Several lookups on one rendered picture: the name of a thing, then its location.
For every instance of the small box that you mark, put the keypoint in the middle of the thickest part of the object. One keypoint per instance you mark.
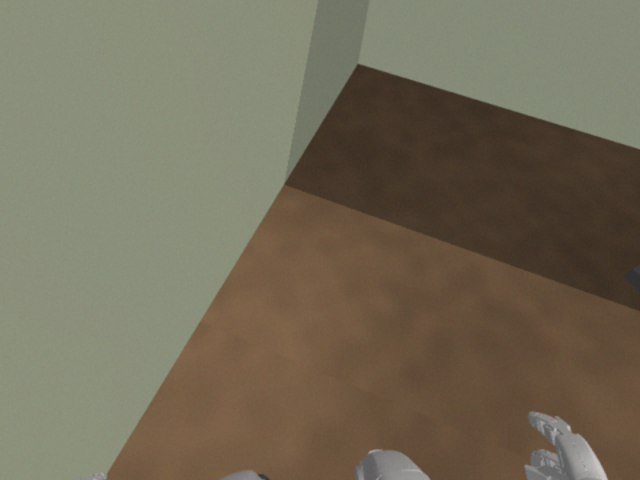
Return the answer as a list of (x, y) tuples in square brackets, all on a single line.
[(633, 277)]

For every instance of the right robot hand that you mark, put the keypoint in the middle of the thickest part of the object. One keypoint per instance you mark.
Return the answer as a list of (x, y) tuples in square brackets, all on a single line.
[(574, 459)]

